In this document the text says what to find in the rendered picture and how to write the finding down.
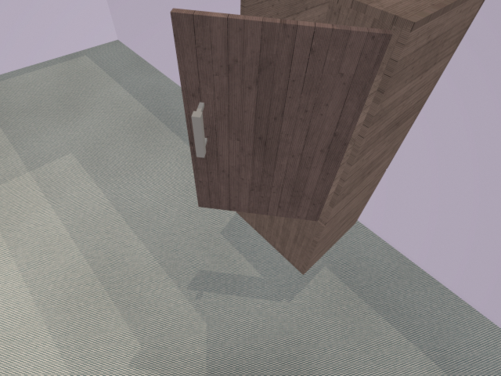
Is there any cupboard door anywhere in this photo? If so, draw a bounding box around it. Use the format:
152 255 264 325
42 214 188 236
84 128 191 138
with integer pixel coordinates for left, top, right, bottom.
171 8 392 221

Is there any handle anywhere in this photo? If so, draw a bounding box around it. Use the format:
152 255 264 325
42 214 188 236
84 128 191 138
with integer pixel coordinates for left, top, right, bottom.
192 102 207 158

